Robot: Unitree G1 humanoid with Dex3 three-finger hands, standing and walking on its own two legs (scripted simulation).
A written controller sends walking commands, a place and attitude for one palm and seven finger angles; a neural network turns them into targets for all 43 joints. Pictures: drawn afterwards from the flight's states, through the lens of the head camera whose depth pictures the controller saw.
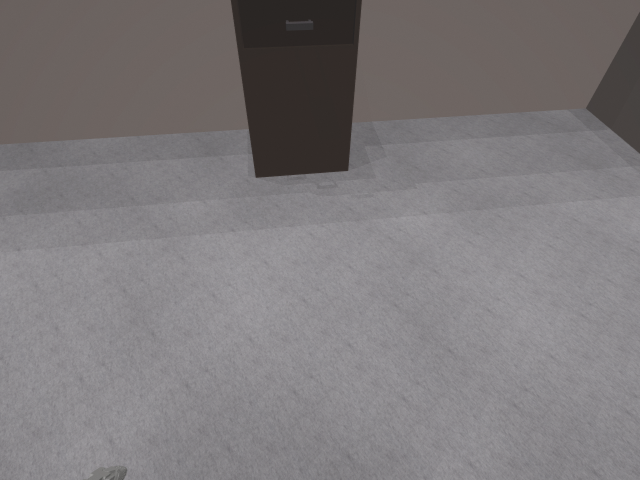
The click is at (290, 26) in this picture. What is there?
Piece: drawer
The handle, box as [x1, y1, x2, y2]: [286, 19, 312, 30]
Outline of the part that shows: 312,21 310,19 308,19 307,21 289,22 286,20 286,30 312,29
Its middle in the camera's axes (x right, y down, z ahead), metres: -0.09 -0.81 +1.45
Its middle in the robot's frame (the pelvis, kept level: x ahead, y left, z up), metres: +1.62 +0.17 -0.04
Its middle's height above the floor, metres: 0.73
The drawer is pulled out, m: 0.00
